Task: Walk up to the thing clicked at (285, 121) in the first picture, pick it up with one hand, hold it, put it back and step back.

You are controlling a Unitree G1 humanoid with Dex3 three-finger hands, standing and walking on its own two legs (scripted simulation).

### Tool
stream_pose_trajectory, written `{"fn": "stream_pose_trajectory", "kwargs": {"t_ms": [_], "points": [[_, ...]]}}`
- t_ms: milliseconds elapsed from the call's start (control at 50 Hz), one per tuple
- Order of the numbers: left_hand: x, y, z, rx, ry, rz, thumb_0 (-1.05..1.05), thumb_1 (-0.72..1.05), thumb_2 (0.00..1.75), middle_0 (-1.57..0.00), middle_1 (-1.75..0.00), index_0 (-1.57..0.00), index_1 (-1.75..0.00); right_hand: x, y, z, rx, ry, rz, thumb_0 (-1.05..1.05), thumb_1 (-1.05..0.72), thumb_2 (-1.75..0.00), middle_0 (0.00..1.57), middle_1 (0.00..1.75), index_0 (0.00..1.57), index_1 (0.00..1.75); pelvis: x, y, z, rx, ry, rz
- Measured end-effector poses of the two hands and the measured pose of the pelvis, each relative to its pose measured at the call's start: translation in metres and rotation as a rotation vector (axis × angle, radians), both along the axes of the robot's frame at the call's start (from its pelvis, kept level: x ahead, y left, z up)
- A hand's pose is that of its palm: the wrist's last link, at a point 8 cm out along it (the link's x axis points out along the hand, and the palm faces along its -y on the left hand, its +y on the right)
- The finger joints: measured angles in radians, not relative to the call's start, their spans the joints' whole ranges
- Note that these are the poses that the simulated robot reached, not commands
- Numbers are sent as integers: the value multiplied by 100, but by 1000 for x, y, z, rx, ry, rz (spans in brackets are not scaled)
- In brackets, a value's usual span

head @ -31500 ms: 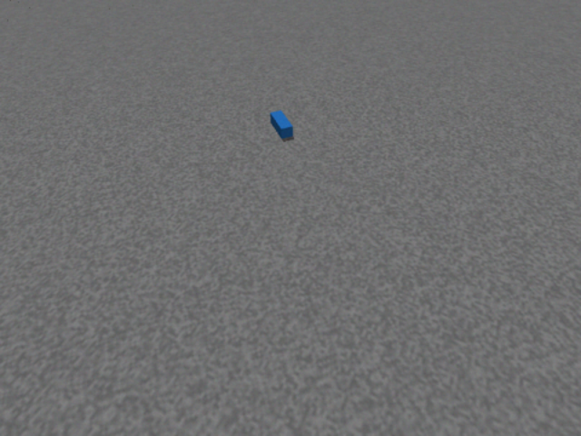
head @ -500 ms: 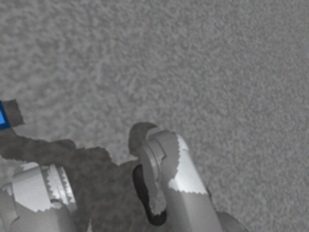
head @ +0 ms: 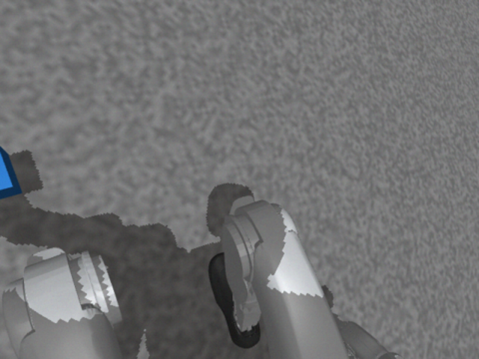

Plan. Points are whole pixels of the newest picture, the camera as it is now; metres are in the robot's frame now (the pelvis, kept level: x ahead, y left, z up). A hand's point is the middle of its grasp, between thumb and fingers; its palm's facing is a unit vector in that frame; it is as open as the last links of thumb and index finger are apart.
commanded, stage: withdraw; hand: left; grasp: from above
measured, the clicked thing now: out of the picture +0.42 +0.35 -0.26
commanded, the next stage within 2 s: home in 0.94 s
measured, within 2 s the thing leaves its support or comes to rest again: neither
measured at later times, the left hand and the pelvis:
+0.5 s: hand out of the picture +0.42 +0.37 -0.08, palm faces -0.37 -0.09 -0.92, open 14.1 cm; pelvis +0.00 +0.00 +0.04, yaw +5 degrees
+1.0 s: hand out of the picture +0.41 +0.35 -0.13, palm faces -0.44 -0.11 -0.89, open 14.0 cm; pelvis -0.02 -0.01 +0.03, yaw +6 degrees
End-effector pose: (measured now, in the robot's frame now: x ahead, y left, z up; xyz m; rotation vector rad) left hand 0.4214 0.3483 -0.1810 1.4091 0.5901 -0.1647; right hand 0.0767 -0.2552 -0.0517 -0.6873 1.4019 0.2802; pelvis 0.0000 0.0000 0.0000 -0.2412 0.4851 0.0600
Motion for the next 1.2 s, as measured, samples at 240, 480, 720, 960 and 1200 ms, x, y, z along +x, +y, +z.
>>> {"fn": "stream_pose_trajectory", "kwargs": {"t_ms": [240,480,720,960,1200], "points": [[11,-2,23,30,-119,-4,0,-51,98,-9,-103,-9,-102,0,-2,-2,16,-3,-43,0,-91,-90,20,30,20,30,3,-1,3,5,28,0],[2,21,144,121,-96,57,0,-51,99,-9,-101,-9,-101,30,1,-4,113,-98,-219,0,-91,-90,20,30,20,30,-1,-4,39,55,101,47],[-11,8,185,32,57,-28,0,-51,101,-9,-102,-9,-102,30,-15,33,27,-160,-206,0,-91,-90,20,30,20,30,-16,-12,73,86,86,72],[-13,3,112,18,7,-97,0,-51,100,-10,-102,-10,-101,-12,-28,16,-93,-50,-182,0,-91,-90,20,30,20,30,-19,-11,37,70,57,62],[5,14,134,90,-136,14,0,-38,92,-17,-88,-17,-88,-18,1,-5,1,-30,-290,1,-90,-90,20,30,20,30,-9,-5,36,64,115,61]]}}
